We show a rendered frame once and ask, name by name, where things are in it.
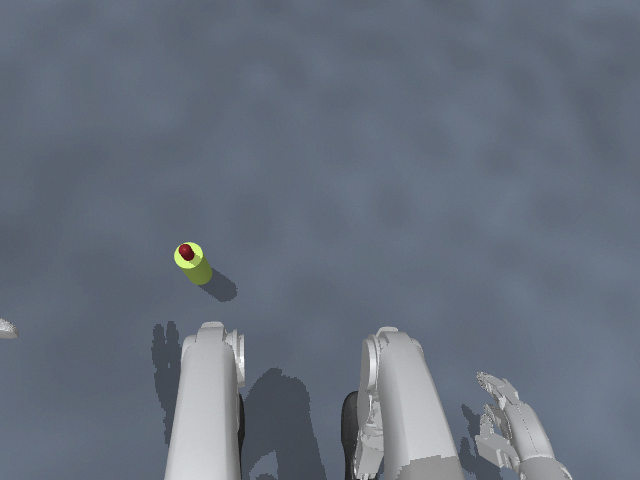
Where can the right robot foot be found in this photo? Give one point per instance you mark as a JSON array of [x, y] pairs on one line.
[[349, 433]]

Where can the right robot hand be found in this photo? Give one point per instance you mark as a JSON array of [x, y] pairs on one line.
[[523, 434]]

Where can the right robot arm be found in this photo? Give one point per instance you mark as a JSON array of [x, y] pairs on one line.
[[543, 468]]

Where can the bottle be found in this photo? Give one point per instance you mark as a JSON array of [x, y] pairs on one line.
[[191, 259]]

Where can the left robot hand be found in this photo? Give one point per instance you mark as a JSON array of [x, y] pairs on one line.
[[8, 330]]

